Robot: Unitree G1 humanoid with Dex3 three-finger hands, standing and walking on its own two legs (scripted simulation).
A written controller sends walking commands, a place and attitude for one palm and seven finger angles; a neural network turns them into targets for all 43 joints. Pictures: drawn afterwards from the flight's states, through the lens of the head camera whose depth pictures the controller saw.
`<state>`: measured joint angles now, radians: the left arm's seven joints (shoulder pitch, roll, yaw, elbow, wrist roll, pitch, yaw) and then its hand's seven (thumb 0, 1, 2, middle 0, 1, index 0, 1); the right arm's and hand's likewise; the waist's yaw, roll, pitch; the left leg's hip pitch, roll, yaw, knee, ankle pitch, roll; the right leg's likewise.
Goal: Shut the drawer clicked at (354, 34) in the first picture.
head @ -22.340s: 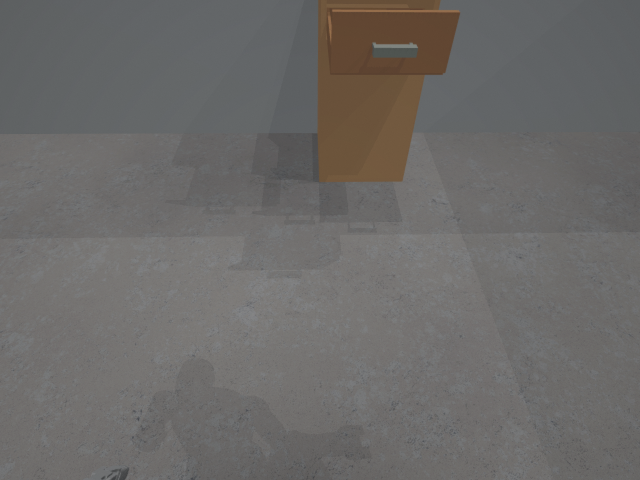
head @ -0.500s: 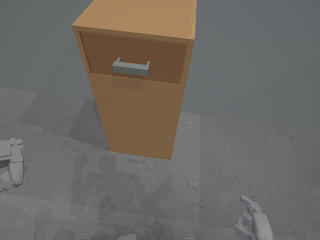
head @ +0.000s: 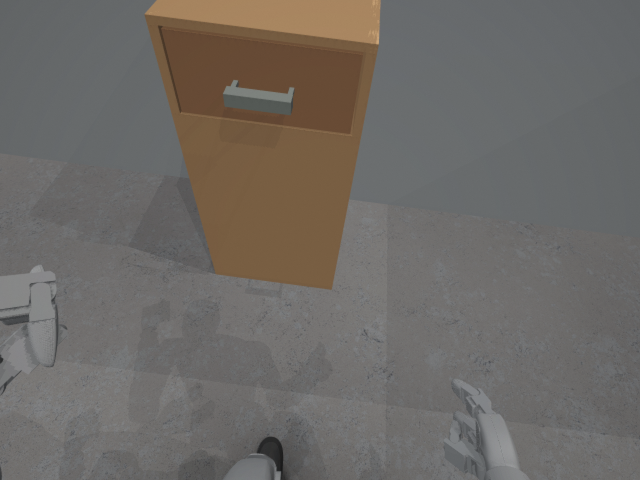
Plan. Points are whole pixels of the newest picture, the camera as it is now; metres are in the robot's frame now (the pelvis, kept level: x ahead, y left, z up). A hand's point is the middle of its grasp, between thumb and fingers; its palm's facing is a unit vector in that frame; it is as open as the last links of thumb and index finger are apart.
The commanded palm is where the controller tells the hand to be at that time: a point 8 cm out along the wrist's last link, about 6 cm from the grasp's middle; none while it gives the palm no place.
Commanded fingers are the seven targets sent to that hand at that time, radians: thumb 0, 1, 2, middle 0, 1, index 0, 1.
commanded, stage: stop stepping back and stand still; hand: left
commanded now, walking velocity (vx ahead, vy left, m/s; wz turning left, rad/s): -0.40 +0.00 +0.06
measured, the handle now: (261, 94) +0.77 +0.20 +0.02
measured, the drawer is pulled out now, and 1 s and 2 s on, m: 0.00 0.00 0.00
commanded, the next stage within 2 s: let the arm hang, fingers relaxed in 0.92 s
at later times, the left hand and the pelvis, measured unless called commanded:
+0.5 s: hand out of the picture +0.14 +0.26 +0.19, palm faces +0.32 -0.83 -0.45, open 3.2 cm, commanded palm +0.08 +0.31 +0.19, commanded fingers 0.00 0.90 0.90 -1.40 -1.60 -1.40 -1.60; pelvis -0.04 +0.03 +0.00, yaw +1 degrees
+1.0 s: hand out of the picture +0.15 +0.29 +0.17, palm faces +0.36 -0.80 -0.47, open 3.2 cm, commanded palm none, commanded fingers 0.00 0.90 0.90 -1.40 -1.60 -1.40 -1.60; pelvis -0.03 +0.04 +0.01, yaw +2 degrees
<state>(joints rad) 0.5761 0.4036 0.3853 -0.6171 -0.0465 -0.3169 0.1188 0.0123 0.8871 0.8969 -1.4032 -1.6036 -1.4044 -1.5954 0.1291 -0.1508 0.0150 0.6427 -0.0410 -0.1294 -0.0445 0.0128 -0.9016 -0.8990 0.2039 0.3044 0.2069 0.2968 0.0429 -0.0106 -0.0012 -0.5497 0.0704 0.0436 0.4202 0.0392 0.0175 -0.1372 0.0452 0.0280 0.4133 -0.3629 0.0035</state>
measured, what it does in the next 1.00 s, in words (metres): steps on the spot: right foot, then left foot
